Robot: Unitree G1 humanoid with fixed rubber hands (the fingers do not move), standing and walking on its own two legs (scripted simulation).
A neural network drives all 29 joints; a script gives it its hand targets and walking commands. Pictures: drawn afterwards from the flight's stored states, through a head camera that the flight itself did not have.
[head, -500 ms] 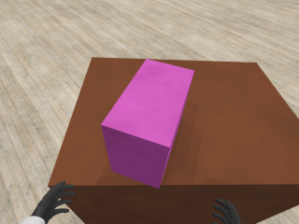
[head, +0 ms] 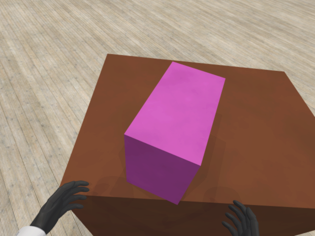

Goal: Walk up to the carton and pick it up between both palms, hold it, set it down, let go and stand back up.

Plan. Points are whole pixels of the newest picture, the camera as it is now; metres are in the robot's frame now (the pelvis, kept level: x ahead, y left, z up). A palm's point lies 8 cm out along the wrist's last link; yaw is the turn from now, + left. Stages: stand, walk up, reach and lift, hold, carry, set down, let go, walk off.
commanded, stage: reach and lift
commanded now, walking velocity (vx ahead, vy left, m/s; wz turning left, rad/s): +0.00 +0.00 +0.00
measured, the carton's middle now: (174, 131) +0.40 -0.01 +0.02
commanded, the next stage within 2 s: none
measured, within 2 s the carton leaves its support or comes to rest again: neither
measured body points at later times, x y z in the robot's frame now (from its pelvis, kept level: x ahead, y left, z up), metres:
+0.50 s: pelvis -0.02 +0.00 +0.00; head -0.03 +0.02 +0.45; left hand +0.19 +0.23 +0.04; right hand +0.18 -0.16 +0.04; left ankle -0.03 +0.08 -0.74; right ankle -0.01 -0.17 -0.74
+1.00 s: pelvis -0.01 -0.01 +0.00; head +0.01 +0.00 +0.45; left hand +0.28 +0.21 +0.08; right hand +0.23 -0.18 +0.07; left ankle -0.03 +0.08 -0.74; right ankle -0.01 -0.17 -0.74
